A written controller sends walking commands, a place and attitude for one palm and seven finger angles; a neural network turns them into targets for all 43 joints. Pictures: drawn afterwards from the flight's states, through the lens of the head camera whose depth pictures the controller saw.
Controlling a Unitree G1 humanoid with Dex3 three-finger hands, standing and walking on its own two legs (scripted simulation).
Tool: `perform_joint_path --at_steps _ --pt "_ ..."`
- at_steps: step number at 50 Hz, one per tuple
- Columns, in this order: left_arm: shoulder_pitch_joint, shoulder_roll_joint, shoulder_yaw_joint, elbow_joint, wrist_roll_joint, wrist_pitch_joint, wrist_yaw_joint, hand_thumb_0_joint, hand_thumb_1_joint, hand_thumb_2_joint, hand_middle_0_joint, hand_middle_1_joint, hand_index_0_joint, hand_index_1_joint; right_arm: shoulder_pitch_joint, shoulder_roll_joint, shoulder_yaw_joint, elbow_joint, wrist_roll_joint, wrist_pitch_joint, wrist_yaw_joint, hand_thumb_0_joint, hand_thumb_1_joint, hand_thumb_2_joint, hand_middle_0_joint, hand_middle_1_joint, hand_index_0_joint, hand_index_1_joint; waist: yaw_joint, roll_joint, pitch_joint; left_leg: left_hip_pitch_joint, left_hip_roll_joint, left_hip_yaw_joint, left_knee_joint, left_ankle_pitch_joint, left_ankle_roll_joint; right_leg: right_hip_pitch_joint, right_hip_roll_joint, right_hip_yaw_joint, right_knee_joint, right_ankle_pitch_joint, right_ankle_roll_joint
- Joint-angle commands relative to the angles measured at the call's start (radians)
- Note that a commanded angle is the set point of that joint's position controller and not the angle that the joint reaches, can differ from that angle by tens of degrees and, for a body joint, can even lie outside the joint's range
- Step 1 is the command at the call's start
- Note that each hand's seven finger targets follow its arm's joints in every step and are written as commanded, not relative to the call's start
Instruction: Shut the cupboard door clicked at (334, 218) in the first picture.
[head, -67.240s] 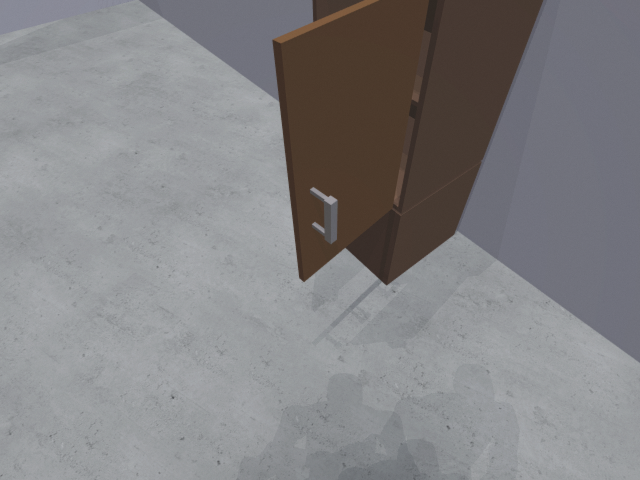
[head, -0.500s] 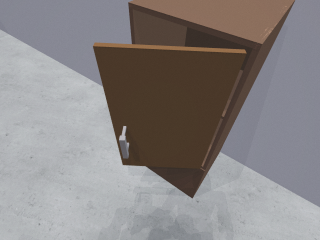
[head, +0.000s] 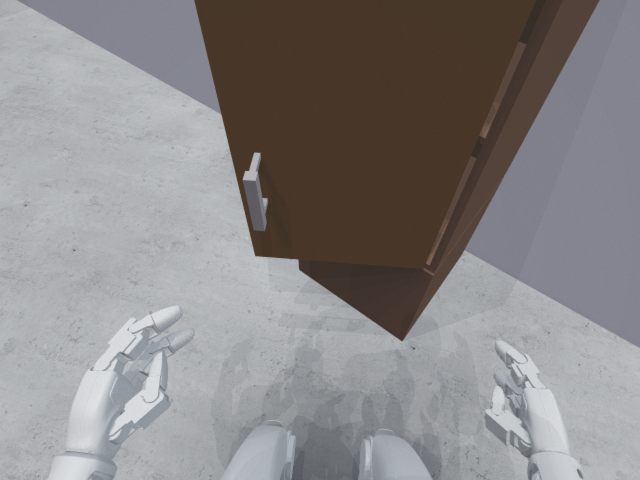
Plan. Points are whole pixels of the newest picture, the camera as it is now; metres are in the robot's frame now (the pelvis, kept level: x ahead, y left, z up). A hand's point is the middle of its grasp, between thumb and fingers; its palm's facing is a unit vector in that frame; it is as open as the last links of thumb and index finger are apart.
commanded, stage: raise the hand and make a fist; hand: left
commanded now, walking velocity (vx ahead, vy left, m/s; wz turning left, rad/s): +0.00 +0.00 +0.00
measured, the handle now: (258, 193) +0.53 +0.15 +0.00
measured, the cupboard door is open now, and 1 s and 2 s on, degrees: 33 33 33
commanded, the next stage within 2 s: bring the fist close to the handle in 1.52 s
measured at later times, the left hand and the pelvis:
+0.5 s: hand (147, 371) +0.22 +0.21 +0.04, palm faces +0.02 -1.00 -0.03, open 3.9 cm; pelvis +0.01 +0.03 +0.00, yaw +0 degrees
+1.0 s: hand (140, 361) +0.23 +0.22 +0.04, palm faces +0.00 -1.00 -0.03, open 3.1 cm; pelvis +0.02 +0.04 +0.00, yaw +0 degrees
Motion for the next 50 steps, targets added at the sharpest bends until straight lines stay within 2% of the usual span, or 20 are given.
perform_joint_path --at_steps 1,3,6,7,8,10,13,14,18,19,22,24,32,33,36,41,43,45,48,50 --pt "-0.161 0.209 0.075 -0.5 -0.007 -0.044 0.089 0.0 0.9 0.9 -0.567 -0.7 -0.567 -0.7 -0.007 -0.104 -0.016 -0.184 0.01 -0.049 -0.039 0.0 -0.9 -0.9 0.2 0.3 0.2 0.3 -0.017 0.052 -0.236 0.019 -0.002 -0.041 -0.118 0.001 0.031 0.167 -0.025 0.231 -0.343 -0.238 0.051" --pt "-0.177 0.196 0.028 -0.552 0.013 -0.032 0.109 0.0 0.9 0.9 -0.603 -0.74 -0.603 -0.74 0.009 -0.107 -0.007 -0.168 0.006 -0.05 -0.053 0.0 -0.9 -0.9 0.2 0.3 0.2 0.3 -0.05 0.048 -0.238 0.016 0.004 -0.054 -0.101 0.009 0.038 0.14 -0.013 0.21 -0.318 -0.194 0.054" --pt "-0.099 0.165 -0.006 -0.472 0.024 0.024 0.099 0.0 0.9 0.9 -0.658 -0.8 -0.658 -0.8 0.015 -0.111 -0.001 -0.142 0.011 -0.044 -0.062 0.0 -0.9 -0.9 0.2 0.3 0.2 0.3 -0.059 0.044 -0.193 -0.01 0.006 -0.068 -0.096 0.007 0.032 0.111 -0.01 0.176 -0.308 -0.167 0.054" --pt "-0.088 0.17 0.002 -0.444 0.02 0.049 0.094 0.0 0.9 0.9 -0.677 -0.82 -0.677 -0.82 0.016 -0.111 0.001 -0.137 0.013 -0.041 -0.062 0.0 -0.9 -0.9 0.2 0.3 0.2 0.3 -0.055 0.038 -0.192 -0.022 0.005 -0.071 -0.1 0.003 0.029 0.12 -0.011 0.171 -0.31 -0.17 0.055" --pt "-0.056 0.183 0.022 -0.419 0.02 0.076 0.091 0.0 0.9 0.9 -0.695 -0.84 -0.695 -0.84 0.011 -0.111 0.004 -0.135 0.015 -0.036 -0.065 0.0 -0.9 -0.9 0.2 0.3 0.2 0.3 -0.038 0.036 -0.204 -0.019 0.005 -0.073 -0.103 0.027 0.031 0.136 -0.006 0.162 -0.301 -0.149 0.05" --pt "0.002 0.165 0.027 -0.424 0.008 0.12 0.089 0.0 0.9 0.9 -0.732 -0.88 -0.732 -0.88 0.006 -0.102 0.001 -0.148 0.019 -0.029 -0.061 0.0 -0.9 -0.9 0.2 0.3 0.2 0.3 -0.016 0.041 -0.244 -0.003 0.003 -0.075 -0.12 0.066 0.024 0.173 -0.012 0.148 -0.295 -0.092 0.052" --pt "0.044 0.179 0.07 -0.411 0.006 0.159 0.119 0.0 0.9 0.9 -0.787 -0.94 -0.787 -0.94 -0.006 -0.089 0.001 -0.152 0.017 -0.013 -0.056 0.0 -0.9 -0.9 0.2 0.3 0.2 0.3 0.007 0.024 -0.244 -0.009 0.003 -0.077 -0.138 0.105 0.021 0.208 -0.008 0.134 -0.286 -0.049 0.05" --pt "0.035 0.165 0.057 -0.424 0.011 0.158 0.13 0.0 0.9 0.9 -0.805 -0.96 -0.805 -0.96 0.0 -0.087 0.001 -0.155 0.015 -0.008 -0.052 0.0 -0.9 -0.9 0.2 0.3 0.2 0.3 -0.003 0.009 -0.237 -0.003 0.005 -0.079 -0.141 0.114 0.019 0.204 -0.011 0.126 -0.284 -0.027 0.053" --pt "0.058 0.169 0.065 -0.467 0.026 0.105 0.172 0.0 0.9 0.9 -0.878 -1.04 -0.878 -1.04 0.005 -0.085 -0.002 -0.152 0.0 -0.001 -0.044 0.0 -0.9 -0.9 0.2 0.3 0.2 0.3 0.007 0.029 -0.256 0.034 0.009 -0.09 -0.159 0.169 0.016 0.196 0.003 0.081 -0.232 0.071 0.041" --pt "0.064 0.149 0.044 -0.464 0.029 0.092 0.173 0.0 0.9 0.9 -0.897 -1.06 -0.897 -1.06 0.01 -0.086 -0.003 -0.155 -0.003 0.0 -0.04 0.0 -0.9 -0.9 0.2 0.3 0.2 0.3 -0.001 0.031 -0.26 0.041 0.008 -0.09 -0.162 0.175 0.014 0.186 0.001 0.07 -0.219 0.09 0.042" --pt "0.064 0.136 0.018 -0.443 0.037 0.064 0.171 0.0 0.9 0.9 -0.952 -1.12 -0.952 -1.12 0.019 -0.097 -0.005 -0.155 -0.004 0.009 -0.037 0.0 -0.9 -0.9 0.2 0.3 0.2 0.3 -0.017 0.033 -0.222 0.035 0.008 -0.094 -0.167 0.145 0.011 0.141 0.003 0.057 -0.215 0.066 0.041" --pt "0.053 0.142 0.014 -0.464 0.04 0.052 0.165 0.0 0.9 0.9 -0.988 -1.16 -0.988 -1.16 0.024 -0.107 -0.007 -0.16 -0.006 0.012 -0.038 0.0 -0.9 -0.9 0.2 0.3 0.2 0.3 -0.016 0.056 -0.245 0.061 0.009 -0.1 -0.172 0.157 0.01 0.13 0.007 0.045 -0.197 0.083 0.037" --pt "0.082 0.139 0.003 -0.524 0.045 0.058 0.177 0.0 0.9 0.9 -1.135 -1.32 -1.135 -1.32 0.037 -0.113 -0.01 -0.179 -0.009 0.039 -0.034 0.0 -0.9 -0.9 0.2 0.3 0.2 0.3 -0.015 0.102 -0.276 0.141 0.013 -0.121 -0.197 0.214 -0.011 0.1 0.017 0.007 -0.17 0.148 0.032" --pt "0.076 0.157 0.02 -0.52 0.048 0.063 0.182 0.0 0.9 0.9 -1.153 -1.34 -1.153 -1.34 0.042 -0.114 -0.009 -0.178 -0.011 0.045 -0.035 0.0 -0.9 -0.9 0.2 0.3 0.2 0.3 -0.015 0.087 -0.28 0.136 0.014 -0.127 -0.194 0.234 -0.011 0.106 0.022 0.002 -0.16 0.16 0.029" --pt "0.08 0.135 0.002 -0.502 0.052 0.077 0.179 0.0 0.9 0.9 -1.208 -1.4 -1.208 -1.4 0.044 -0.114 -0.009 -0.188 -0.01 0.06 -0.033 0.0 -0.9 -0.9 0.2 0.3 0.2 0.3 -0.023 0.081 -0.272 0.133 0.015 -0.122 -0.189 0.228 -0.013 0.101 0.02 0.0 -0.164 0.166 0.034" --pt "0.064 0.139 -0.005 -0.527 0.057 0.089 0.173 0.0 0.9 0.9 -1.3 -1.5 -1.3 -1.5 0.046 -0.117 -0.006 -0.198 -0.009 0.071 -0.03 0.0 -0.9 -0.9 0.2 0.3 0.2 0.3 -0.022 0.111 -0.28 0.165 0.019 -0.134 -0.196 0.258 -0.028 0.09 0.022 -0.006 -0.159 0.175 0.031" --pt "0.057 0.16 0.014 -0.525 0.057 0.093 0.173 0.0 0.9 0.9 -1.3 -1.5 -1.3 -1.5 0.049 -0.118 -0.004 -0.198 -0.01 0.074 -0.03 0.0 -0.9 -0.9 0.2 0.3 0.2 0.3 -0.019 0.11 -0.286 0.158 0.017 -0.137 -0.192 0.269 -0.027 0.097 0.027 -0.005 -0.155 0.183 0.027" --pt "0.059 0.141 0.004 -0.506 0.053 0.095 0.17 0.0 0.9 0.9 -1.3 -1.5 -1.3 -1.5 0.046 -0.116 -0.004 -0.199 -0.009 0.079 -0.029 0.0 -0.9 -0.9 0.2 0.3 0.2 0.3 -0.026 0.075 -0.27 0.149 0.017 -0.133 -0.194 0.239 -0.026 0.098 0.025 -0.006 -0.166 0.168 0.031" --pt "0.034 0.163 0.024 -0.492 0.049 0.098 0.168 0.0 0.9 0.9 -1.3 -1.5 -1.3 -1.5 0.045 -0.118 0.0 -0.201 -0.008 0.081 -0.032 0.0 -0.9 -0.9 0.2 0.3 0.2 0.3 -0.023 0.079 -0.261 0.123 0.013 -0.134 -0.193 0.202 -0.021 0.101 0.028 0.001 -0.17 0.145 0.028" --pt "0.031 0.154 0.017 -0.491 0.046 0.095 0.164 0.0 0.9 0.9 -1.3 -1.5 -1.3 -1.5 0.044 -0.116 0.0 -0.202 -0.007 0.081 -0.032 0.0 -0.9 -0.9 0.2 0.3 0.2 0.3 -0.024 0.077 -0.27 0.12 0.011 -0.124 -0.189 0.195 -0.017 0.107 0.023 0.006 -0.175 0.143 0.031"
